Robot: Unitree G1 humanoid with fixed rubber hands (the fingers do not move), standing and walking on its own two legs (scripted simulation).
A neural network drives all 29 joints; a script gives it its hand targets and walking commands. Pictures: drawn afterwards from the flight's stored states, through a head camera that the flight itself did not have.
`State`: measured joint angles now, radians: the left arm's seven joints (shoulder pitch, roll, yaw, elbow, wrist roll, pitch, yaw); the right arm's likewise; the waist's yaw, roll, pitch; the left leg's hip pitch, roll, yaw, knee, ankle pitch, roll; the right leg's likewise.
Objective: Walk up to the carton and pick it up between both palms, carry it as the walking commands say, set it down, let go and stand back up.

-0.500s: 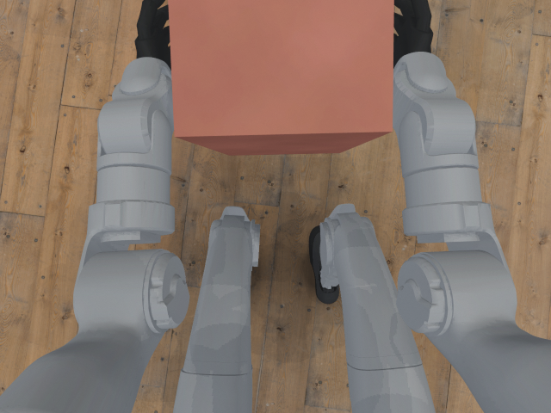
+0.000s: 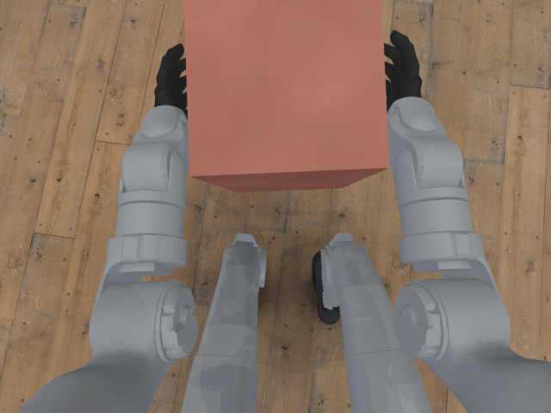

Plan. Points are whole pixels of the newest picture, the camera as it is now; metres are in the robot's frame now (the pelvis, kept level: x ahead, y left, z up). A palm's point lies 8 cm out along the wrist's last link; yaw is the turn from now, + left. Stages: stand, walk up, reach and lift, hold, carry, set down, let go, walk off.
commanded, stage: reach and lift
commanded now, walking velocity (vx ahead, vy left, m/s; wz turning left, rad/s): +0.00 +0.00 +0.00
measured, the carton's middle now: (285, 92) +0.52 +0.01 -0.09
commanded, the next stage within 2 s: none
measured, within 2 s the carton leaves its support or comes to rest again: neither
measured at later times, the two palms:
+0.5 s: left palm (119, 81) +0.45 +0.16 +0.08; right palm (445, 50) +0.46 -0.13 +0.09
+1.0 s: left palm (102, 66) +0.43 +0.14 +0.14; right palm (523, 38) +0.43 -0.14 +0.15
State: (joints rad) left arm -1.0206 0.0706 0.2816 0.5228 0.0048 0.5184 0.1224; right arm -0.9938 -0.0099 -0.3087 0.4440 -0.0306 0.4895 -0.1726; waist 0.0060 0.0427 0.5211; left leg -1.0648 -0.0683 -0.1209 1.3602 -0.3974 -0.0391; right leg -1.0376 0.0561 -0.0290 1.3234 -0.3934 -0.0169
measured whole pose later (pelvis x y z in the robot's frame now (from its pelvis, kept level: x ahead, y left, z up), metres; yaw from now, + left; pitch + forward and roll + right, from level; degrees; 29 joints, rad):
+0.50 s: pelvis +0.07 +0.00 +0.07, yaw +1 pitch +13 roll -2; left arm -0.67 -0.05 0.37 0.70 0.17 0.52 0.06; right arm -0.70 0.11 -0.39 0.72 -0.19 0.45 -0.12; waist 0.00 0.02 -0.10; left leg -0.90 -0.06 -0.14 1.04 -0.37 -0.03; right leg -0.86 0.05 -0.03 0.99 -0.36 -0.02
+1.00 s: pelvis +0.11 -0.01 +0.12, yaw +3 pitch +4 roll -1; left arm -0.43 -0.10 0.26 0.55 0.17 0.59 0.04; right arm -0.40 0.17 -0.34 0.45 -0.20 0.58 -0.08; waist -0.02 0.02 -0.12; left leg -0.51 -0.05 -0.16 0.78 -0.33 -0.03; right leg -0.48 0.04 -0.03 0.74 -0.33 -0.02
